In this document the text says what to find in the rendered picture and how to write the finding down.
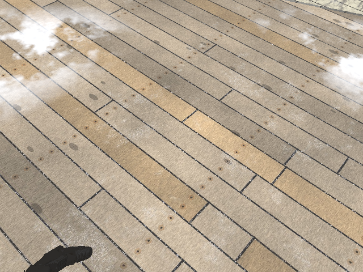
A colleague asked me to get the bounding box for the robot left hand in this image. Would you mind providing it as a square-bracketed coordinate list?
[24, 245, 92, 272]

